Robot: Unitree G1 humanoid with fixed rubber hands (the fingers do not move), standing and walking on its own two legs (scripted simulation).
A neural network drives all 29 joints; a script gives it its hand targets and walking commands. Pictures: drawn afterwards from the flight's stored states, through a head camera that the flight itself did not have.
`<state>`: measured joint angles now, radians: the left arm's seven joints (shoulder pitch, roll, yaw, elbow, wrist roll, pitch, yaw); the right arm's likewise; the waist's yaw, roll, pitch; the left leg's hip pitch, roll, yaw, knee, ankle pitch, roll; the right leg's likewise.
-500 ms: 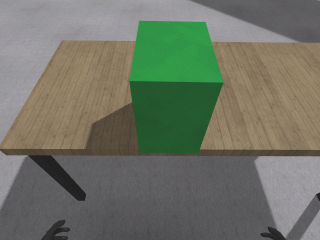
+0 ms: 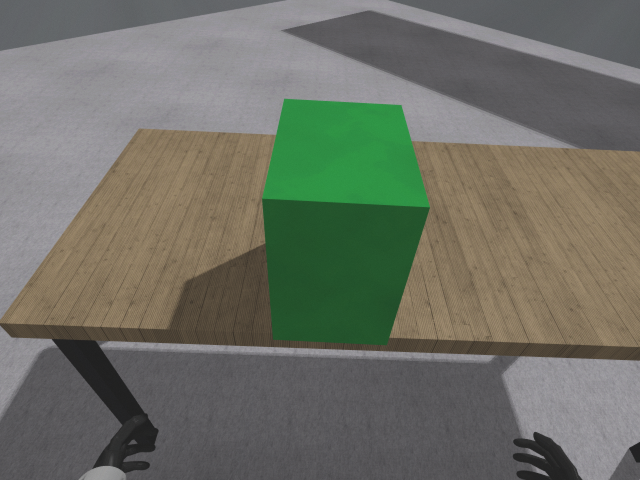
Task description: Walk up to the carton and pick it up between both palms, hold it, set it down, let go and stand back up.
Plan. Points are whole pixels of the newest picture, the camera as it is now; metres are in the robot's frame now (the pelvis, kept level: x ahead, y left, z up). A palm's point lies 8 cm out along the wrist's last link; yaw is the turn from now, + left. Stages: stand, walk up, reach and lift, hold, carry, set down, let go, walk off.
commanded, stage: reach and lift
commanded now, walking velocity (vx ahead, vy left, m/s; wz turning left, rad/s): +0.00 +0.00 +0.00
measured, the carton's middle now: (336, 223) +0.50 +0.01 +0.06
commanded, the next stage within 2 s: none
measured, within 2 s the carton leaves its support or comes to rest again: neither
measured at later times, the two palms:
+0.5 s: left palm (129, 451) +0.16 +0.24 -0.02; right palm (543, 476) +0.18 -0.24 -0.02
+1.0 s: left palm (154, 423) +0.18 +0.20 +0.03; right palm (546, 445) +0.19 -0.23 +0.03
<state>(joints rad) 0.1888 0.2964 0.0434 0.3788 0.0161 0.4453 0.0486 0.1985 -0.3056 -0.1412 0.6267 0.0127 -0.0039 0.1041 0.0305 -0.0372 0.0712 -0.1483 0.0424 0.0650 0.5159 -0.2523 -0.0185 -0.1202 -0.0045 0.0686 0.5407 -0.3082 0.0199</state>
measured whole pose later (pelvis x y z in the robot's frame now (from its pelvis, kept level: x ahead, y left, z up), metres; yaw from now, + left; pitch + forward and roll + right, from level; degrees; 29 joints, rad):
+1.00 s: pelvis +0.02 +0.00 +0.01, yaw +0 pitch -5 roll +0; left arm 0.43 0.18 -0.07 -0.09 -0.16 0.11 0.13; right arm 0.43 -0.22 -0.06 0.02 0.20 -0.02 0.02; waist 0.04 0.01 0.04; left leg -0.05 0.05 0.08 0.33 -0.18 -0.02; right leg -0.02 0.00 0.07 0.33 -0.22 0.02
